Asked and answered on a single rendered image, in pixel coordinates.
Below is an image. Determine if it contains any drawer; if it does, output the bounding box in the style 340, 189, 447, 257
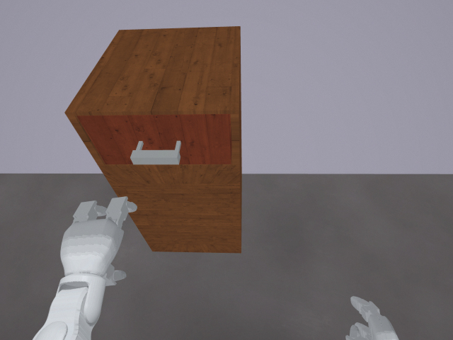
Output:
77, 114, 232, 164

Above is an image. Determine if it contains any handle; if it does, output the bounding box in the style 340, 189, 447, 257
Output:
130, 141, 181, 164

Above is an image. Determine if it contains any left robot forearm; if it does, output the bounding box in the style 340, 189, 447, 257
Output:
33, 273, 106, 340

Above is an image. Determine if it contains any robot left hand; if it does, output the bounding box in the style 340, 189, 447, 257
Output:
60, 196, 137, 286

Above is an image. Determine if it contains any cabinet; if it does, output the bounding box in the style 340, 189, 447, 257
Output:
64, 26, 242, 253

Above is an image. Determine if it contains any robot right hand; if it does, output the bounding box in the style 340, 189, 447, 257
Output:
345, 296, 399, 340

